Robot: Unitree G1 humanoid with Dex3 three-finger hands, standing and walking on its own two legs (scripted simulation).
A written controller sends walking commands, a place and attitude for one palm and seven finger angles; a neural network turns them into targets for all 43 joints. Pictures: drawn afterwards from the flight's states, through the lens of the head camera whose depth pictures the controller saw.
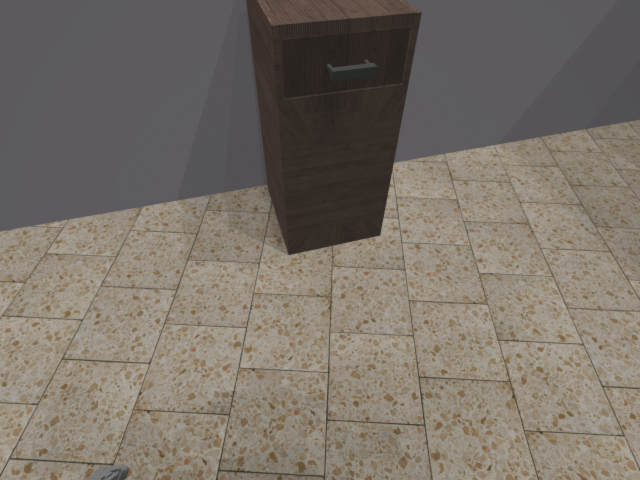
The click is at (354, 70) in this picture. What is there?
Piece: drawer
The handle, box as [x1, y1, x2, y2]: [326, 59, 376, 80]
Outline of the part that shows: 376,73 376,65 374,63 370,63 366,59 364,60 363,64 340,67 332,67 330,64 326,65 330,72 330,77 332,80 375,75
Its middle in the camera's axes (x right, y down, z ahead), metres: +0.08 -0.47 +1.07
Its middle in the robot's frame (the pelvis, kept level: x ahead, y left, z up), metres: +1.13 -0.03 +0.01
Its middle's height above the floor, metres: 0.78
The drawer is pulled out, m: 0.00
